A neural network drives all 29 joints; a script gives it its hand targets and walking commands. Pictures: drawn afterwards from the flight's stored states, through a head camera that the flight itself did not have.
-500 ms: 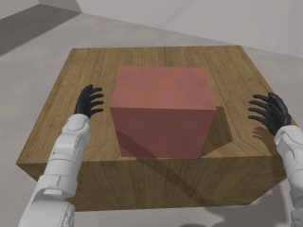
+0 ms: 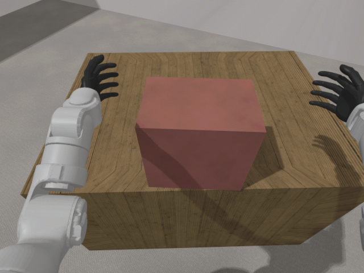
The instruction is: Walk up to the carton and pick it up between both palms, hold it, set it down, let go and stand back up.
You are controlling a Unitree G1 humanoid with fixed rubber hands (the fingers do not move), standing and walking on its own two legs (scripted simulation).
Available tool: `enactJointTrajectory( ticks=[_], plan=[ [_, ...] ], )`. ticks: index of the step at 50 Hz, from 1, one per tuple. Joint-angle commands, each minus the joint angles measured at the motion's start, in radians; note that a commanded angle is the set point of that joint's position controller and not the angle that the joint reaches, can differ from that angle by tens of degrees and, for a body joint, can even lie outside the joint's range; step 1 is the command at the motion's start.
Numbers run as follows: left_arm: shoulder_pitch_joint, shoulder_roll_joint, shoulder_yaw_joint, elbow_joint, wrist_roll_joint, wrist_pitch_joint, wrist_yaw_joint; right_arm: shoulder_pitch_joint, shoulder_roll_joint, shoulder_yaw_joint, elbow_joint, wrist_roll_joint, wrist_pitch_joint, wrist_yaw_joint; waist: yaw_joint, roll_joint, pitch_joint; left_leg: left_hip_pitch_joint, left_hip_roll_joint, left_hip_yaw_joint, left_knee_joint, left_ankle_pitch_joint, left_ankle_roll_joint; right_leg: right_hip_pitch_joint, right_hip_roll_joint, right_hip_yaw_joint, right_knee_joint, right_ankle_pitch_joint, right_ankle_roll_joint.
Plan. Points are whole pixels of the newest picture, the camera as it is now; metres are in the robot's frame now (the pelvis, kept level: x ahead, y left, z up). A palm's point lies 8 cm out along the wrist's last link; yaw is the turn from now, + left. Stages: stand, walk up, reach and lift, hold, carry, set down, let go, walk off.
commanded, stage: reach and lift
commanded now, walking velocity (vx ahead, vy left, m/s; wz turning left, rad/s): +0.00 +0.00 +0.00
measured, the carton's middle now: (196, 137) +0.46 -0.02 +0.00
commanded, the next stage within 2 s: none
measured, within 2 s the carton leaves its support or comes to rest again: neither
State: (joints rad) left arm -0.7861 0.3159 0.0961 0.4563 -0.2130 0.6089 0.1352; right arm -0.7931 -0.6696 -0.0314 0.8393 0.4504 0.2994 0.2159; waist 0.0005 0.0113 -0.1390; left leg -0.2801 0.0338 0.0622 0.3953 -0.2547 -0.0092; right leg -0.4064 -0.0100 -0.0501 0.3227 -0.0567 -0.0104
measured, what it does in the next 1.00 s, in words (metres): stands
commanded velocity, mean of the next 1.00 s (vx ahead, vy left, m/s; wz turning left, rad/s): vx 0.00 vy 0.00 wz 0.00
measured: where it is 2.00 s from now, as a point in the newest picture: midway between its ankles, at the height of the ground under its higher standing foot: outside the picture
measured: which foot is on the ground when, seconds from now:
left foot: down 0.00-1.00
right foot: down 0.00-1.00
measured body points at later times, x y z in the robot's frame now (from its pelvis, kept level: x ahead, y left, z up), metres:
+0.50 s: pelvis +0.00 +0.00 +0.00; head +0.03 +0.00 +0.45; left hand +0.45 +0.22 +0.18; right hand +0.45 -0.28 +0.17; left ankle -0.04 +0.12 -0.74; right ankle +0.06 -0.12 -0.74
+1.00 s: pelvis +0.00 -0.02 -0.02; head +0.06 -0.02 +0.43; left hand +0.45 +0.18 +0.08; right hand +0.45 -0.28 +0.07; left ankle -0.04 +0.12 -0.74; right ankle +0.06 -0.12 -0.74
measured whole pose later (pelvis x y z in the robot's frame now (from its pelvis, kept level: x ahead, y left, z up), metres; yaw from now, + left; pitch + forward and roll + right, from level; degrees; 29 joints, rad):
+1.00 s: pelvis +0.00 -0.02 -0.02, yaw +2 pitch +17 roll +0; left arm -0.94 0.23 -0.03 1.15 -0.22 -0.05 0.11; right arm -0.92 -0.50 0.11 1.30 0.42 -0.13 0.11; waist 0.02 0.02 -0.19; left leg -0.56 0.05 0.02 0.57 -0.30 -0.03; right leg -0.67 -0.01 -0.08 0.49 -0.12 -0.03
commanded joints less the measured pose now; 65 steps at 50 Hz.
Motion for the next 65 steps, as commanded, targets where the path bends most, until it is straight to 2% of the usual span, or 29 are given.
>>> enactJointTrajectory(
  ticks=[1, 2, 4, 7, 9, 12, 16, 17, 18, 22, 23, 25, 26, 28, 31, 35, 38, 42, 45, 47, 48, 52, 54, 55, 56, 57, 59, 63, 65],
  plan=[
    [-0.479, 0.183, 0.041, -0.109, -0.003, -0.030, 0.005, -0.505, -0.241, -0.038, -0.105, 0.013, -0.021, -0.003, 0.000, -0.087, -0.440, -0.168, -0.040, -0.039, -0.058, 0.204, 0.003, 0.481, 0.054, 0.068, 0.088, 0.289, 0.002],
    [-0.438, 0.168, 0.041, -0.100, -0.005, -0.032, 0.004, -0.475, -0.230, -0.019, -0.107, 0.028, -0.022, -0.003, 0.001, -0.091, -0.438, -0.164, -0.042, -0.044, -0.060, 0.213, 0.007, 0.495, 0.049, 0.076, 0.089, 0.303, 0.006],
    [-0.526, 0.180, 0.020, -0.065, -0.013, -0.044, 0.007, -0.541, -0.234, -0.019, -0.066, 0.033, -0.018, 0.000, 0.005, -0.063, -0.436, -0.199, -0.042, -0.043, -0.063, 0.150, 0.009, 0.462, 0.047, 0.077, 0.093, 0.232, 0.001],
    [-0.596, 0.201, 0.009, 0.016, -0.029, -0.048, 0.010, -0.602, -0.233, -0.001, 0.003, 0.032, -0.003, 0.001, 0.011, -0.082, -0.427, -0.237, -0.043, -0.046, -0.060, 0.119, 0.017, 0.454, 0.046, 0.074, 0.098, 0.201, 0.001],
    [-0.588, 0.189, 0.000, -0.003, -0.040, -0.055, 0.014, -0.608, -0.239, 0.012, -0.023, 0.037, -0.014, -0.004, 0.013, -0.080, -0.478, -0.212, -0.041, -0.048, -0.051, 0.169, 0.014, 0.474, 0.048, 0.075, 0.108, 0.258, 0.001],
    [-0.595, 0.183, -0.008, 0.046, -0.039, -0.063, 0.006, -0.613, -0.216, 0.022, 0.042, 0.034, -0.020, -0.012, -0.008, -0.089, -0.485, -0.207, -0.047, -0.053, -0.025, 0.239, 0.004, 0.476, 0.051, 0.070, 0.112, 0.329, 0.004],
    [-0.601, 0.213, 0.013, 0.051, -0.022, -0.092, -0.007, -0.627, -0.194, 0.052, 0.024, 0.049, -0.039, -0.031, 0.014, -0.098, -0.500, -0.221, -0.056, -0.048, -0.022, 0.263, 0.008, 0.529, 0.044, 0.080, 0.119, 0.377, 0.014],
    [-0.561, 0.195, 0.008, 0.122, -0.020, -0.097, -0.014, -0.611, -0.172, 0.064, 0.076, 0.047, -0.037, -0.035, 0.008, -0.117, -0.460, -0.246, -0.052, -0.052, -0.021, 0.236, 0.013, 0.534, 0.041, 0.079, 0.122, 0.354, 0.015],
    [-0.564, 0.177, -0.003, 0.144, -0.019, -0.113, -0.020, -0.600, -0.159, 0.054, 0.104, 0.036, -0.043, -0.037, 0.005, -0.090, -0.453, -0.256, -0.053, -0.058, -0.022, 0.223, 0.009, 0.524, 0.041, 0.075, 0.126, 0.320, 0.011],
    [-0.504, 0.144, -0.006, 0.125, 0.008, -0.164, -0.023, -0.542, -0.135, 0.043, 0.083, 0.012, -0.097, -0.044, -0.004, -0.076, -0.474, -0.216, -0.051, -0.057, 0.006, 0.289, -0.006, 0.495, 0.053, 0.067, 0.131, 0.345, 0.014],
    [-0.505, 0.143, 0.001, 0.041, 0.010, -0.178, -0.022, -0.532, -0.147, 0.023, 0.028, 0.012, -0.116, -0.050, -0.008, -0.052, -0.516, -0.188, -0.053, -0.055, 0.007, 0.320, -0.015, 0.516, 0.057, 0.059, 0.131, 0.379, 0.018],
    [-0.464, 0.130, -0.007, 0.159, 0.017, -0.205, -0.036, -0.503, -0.113, 0.024, 0.110, -0.015, -0.135, -0.055, -0.015, -0.083, -0.421, -0.213, -0.055, -0.057, 0.013, 0.269, -0.012, 0.464, 0.058, 0.052, 0.127, 0.306, 0.019],
    [-0.500, 0.135, -0.003, 0.076, 0.019, -0.229, -0.031, -0.510, -0.126, -0.003, 0.059, -0.024, -0.154, -0.059, -0.014, -0.046, -0.476, -0.192, -0.052, -0.057, 0.009, 0.273, -0.019, 0.466, 0.057, 0.049, 0.131, 0.306, 0.014],
    [-0.474, 0.097, -0.019, 0.079, 0.024, -0.264, -0.022, -0.483, -0.107, -0.024, 0.077, -0.045, -0.185, -0.063, -0.018, -0.016, -0.454, -0.179, -0.044, -0.064, 0.018, 0.272, -0.029, 0.414, 0.061, 0.042, 0.137, 0.259, 0.008],
    [-0.515, 0.092, -0.040, 0.045, 0.011, -0.329, -0.003, -0.525, -0.110, -0.059, 0.013, -0.072, -0.246, -0.067, -0.022, 0.001, -0.537, -0.147, -0.039, -0.056, 0.045, 0.286, -0.041, 0.357, 0.070, 0.022, 0.144, 0.247, 0.013],
    [-0.517, 0.061, -0.081, 0.166, 0.011, -0.400, 0.009, -0.531, -0.101, -0.049, 0.134, -0.083, -0.294, -0.062, -0.020, 0.007, -0.515, -0.150, -0.026, -0.067, 0.061, 0.261, -0.047, 0.271, 0.071, 0.008, 0.157, 0.170, -0.002],
    [-0.490, 0.043, -0.082, 0.201, 0.002, -0.462, 0.008, -0.518, -0.082, -0.019, 0.147, -0.076, -0.338, -0.062, -0.007, -0.031, -0.589, -0.163, -0.025, -0.060, 0.077, 0.301, -0.043, 0.300, 0.073, 0.005, 0.171, 0.217, 0.009],
    [-0.478, 0.060, -0.073, 0.415, 0.023, -0.570, -0.013, -0.508, -0.023, 0.060, 0.260, -0.057, -0.393, -0.072, 0.024, -0.078, -0.493, -0.314, -0.034, -0.048, 0.075, 0.217, -0.016, 0.330, 0.049, 0.032, 0.194, 0.193, 0.023],
    [-0.527, 0.084, -0.076, 0.480, 0.000, -0.672, -0.021, -0.540, -0.004, 0.096, 0.260, -0.039, -0.456, -0.096, 0.036, -0.099, -0.579, -0.401, -0.044, -0.033, 0.086, 0.196, -0.005, 0.380, 0.035, 0.045, 0.226, 0.244, 0.040],
    [-0.527, 0.063, -0.095, 0.605, -0.006, -0.721, -0.030, -0.547, 0.018, 0.124, 0.343, -0.025, -0.480, -0.105, 0.028, -0.114, -0.536, -0.459, -0.043, -0.036, 0.101, 0.178, -0.007, 0.371, 0.028, 0.051, 0.251, 0.250, 0.039],
    [-0.548, 0.076, -0.095, 0.583, -0.018, -0.744, -0.031, -0.567, 0.009, 0.133, 0.321, -0.011, -0.498, -0.111, 0.040, -0.103, -0.581, -0.460, -0.047, -0.032, 0.103, 0.172, -0.012, 0.373, 0.028, 0.050, 0.256, 0.254, 0.041],
    [-0.596, 0.064, -0.126, 0.580, -0.045, -0.806, -0.027, -0.571, -0.012, 0.162, 0.358, 0.036, -0.548, -0.128, 0.029, -0.048, -0.684, -0.370, -0.040, -0.024, 0.162, 0.306, -0.048, 0.294, 0.045, 0.035, 0.276, 0.322, 0.033],
    [-0.566, 0.061, -0.127, 0.618, -0.052, -0.816, -0.034, -0.570, -0.018, 0.174, 0.373, 0.036, -0.559, -0.135, 0.020, -0.078, -0.715, -0.373, -0.041, -0.024, 0.175, 0.321, -0.052, 0.303, 0.047, 0.029, 0.283, 0.364, 0.035],
    [-0.557, 0.079, -0.110, 0.629, -0.050, -0.821, -0.041, -0.571, -0.015, 0.184, 0.356, 0.037, -0.565, -0.142, 0.035, -0.101, -0.725, -0.411, -0.045, -0.015, 0.178, 0.315, -0.044, 0.340, 0.044, 0.040, 0.288, 0.396, 0.040],
    [-0.568, 0.080, -0.118, 0.635, -0.054, -0.824, -0.046, -0.583, -0.019, 0.179, 0.357, 0.034, -0.567, -0.147, 0.013, -0.112, -0.718, -0.441, -0.047, -0.018, 0.178, 0.293, -0.040, 0.355, 0.042, 0.047, 0.297, 0.391, 0.044],
    [-0.574, 0.075, -0.114, 0.640, -0.056, -0.830, -0.049, -0.590, -0.012, 0.180, 0.359, 0.032, -0.570, -0.153, 0.015, -0.123, -0.723, -0.475, -0.047, -0.017, 0.170, 0.269, -0.038, 0.373, 0.036, 0.050, 0.303, 0.388, 0.042],
    [-0.587, 0.076, -0.125, 0.671, -0.078, -0.844, -0.054, -0.599, 0.022, 0.203, 0.373, 0.040, -0.562, -0.159, 0.024, -0.132, -0.670, -0.531, -0.051, -0.015, 0.157, 0.188, -0.022, 0.367, 0.021, 0.065, 0.299, 0.299, 0.043],
    [-0.640, 0.061, -0.174, 0.702, -0.126, -0.868, -0.049, -0.634, 0.037, 0.197, 0.372, 0.034, -0.550, -0.161, -0.003, -0.123, -0.684, -0.539, -0.048, -0.020, 0.162, 0.120, -0.021, 0.273, 0.020, 0.054, 0.293, 0.177, 0.037],
    [-0.640, 0.050, -0.188, 0.754, -0.134, -0.877, -0.050, -0.637, 0.073, 0.209, 0.402, 0.035, -0.539, -0.159, 0.011, -0.116, -0.664, -0.561, -0.047, -0.020, 0.169, 0.095, -0.012, 0.242, 0.016, 0.057, 0.292, 0.135, 0.036]
  ],
)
